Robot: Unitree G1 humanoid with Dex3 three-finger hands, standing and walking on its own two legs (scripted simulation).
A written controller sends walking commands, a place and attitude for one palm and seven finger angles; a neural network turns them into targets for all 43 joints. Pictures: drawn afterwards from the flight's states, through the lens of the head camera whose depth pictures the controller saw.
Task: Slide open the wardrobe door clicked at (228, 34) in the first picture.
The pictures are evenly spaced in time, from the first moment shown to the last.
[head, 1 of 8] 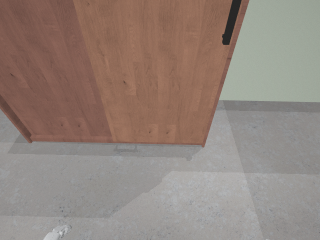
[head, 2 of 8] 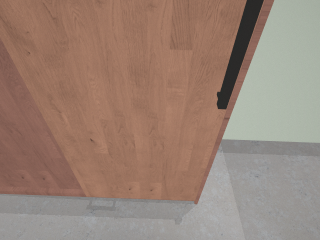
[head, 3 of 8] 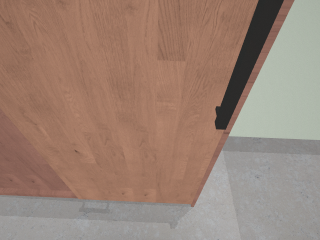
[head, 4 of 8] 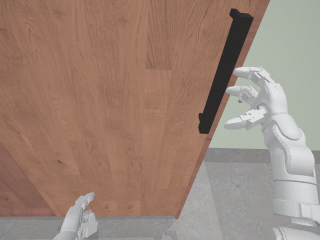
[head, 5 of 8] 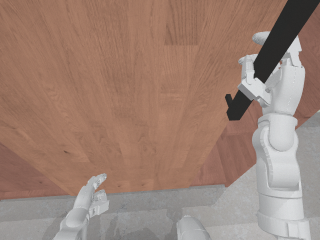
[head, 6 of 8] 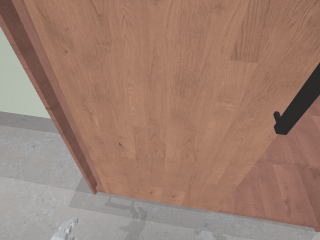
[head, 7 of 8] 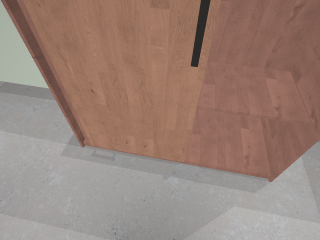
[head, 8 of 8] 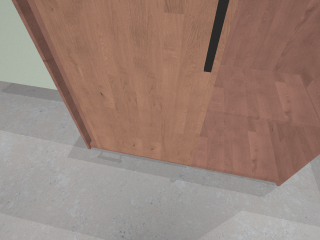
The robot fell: no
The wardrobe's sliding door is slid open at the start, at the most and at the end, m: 0.00 0.58 0.58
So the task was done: yes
